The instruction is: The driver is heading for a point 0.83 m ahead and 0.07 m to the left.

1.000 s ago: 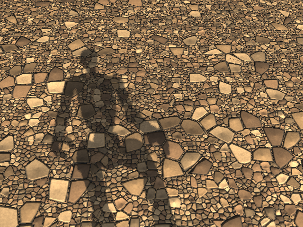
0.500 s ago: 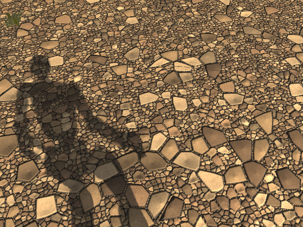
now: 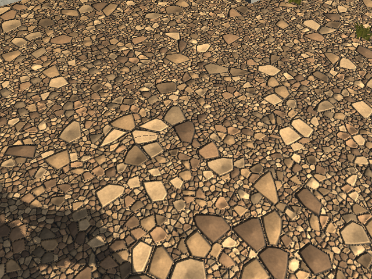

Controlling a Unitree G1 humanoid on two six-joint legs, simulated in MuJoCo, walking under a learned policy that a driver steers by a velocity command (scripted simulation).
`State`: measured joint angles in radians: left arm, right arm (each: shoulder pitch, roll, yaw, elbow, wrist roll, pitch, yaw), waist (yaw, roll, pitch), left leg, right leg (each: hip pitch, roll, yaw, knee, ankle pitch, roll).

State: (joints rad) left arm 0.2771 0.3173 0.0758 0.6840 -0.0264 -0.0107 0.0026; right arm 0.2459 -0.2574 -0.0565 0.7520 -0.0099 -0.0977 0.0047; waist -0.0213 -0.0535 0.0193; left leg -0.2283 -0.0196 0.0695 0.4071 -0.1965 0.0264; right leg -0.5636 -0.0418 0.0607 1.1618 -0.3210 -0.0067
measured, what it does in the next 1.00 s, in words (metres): walks ahead: right foot, then left foot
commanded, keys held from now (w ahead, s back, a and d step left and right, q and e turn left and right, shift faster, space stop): w+e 0.12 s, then w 0.26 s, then w+q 0.62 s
